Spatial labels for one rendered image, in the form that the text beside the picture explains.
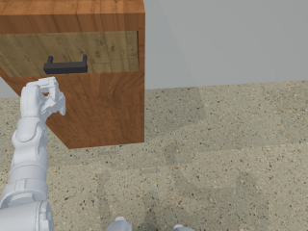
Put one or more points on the robot left hand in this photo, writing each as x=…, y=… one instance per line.
x=34, y=104

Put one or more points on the robot left thigh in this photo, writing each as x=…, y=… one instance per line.
x=120, y=225

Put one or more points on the left robot forearm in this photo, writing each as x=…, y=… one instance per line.
x=27, y=176

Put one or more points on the left robot upper arm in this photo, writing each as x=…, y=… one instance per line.
x=30, y=216

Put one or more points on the cabinet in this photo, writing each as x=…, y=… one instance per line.
x=101, y=109

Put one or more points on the handle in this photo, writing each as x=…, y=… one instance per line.
x=65, y=68

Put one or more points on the drawer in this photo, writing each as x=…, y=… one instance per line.
x=24, y=55

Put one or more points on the robot left shin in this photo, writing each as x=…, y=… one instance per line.
x=120, y=218

